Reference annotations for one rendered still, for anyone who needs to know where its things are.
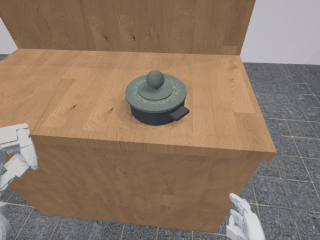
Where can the table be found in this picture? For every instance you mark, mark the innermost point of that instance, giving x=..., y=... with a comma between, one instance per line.
x=96, y=161

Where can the knob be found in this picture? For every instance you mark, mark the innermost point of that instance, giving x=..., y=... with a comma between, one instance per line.
x=155, y=79

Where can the robot left hand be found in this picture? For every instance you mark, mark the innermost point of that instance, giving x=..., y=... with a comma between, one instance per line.
x=16, y=139

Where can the pot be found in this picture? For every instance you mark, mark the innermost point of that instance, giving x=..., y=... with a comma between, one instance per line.
x=163, y=118

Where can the lid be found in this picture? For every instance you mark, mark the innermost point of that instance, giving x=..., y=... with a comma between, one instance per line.
x=155, y=100

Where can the left robot forearm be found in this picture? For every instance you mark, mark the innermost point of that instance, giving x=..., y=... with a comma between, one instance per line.
x=4, y=224

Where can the robot right hand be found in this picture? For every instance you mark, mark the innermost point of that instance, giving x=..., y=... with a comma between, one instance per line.
x=248, y=226

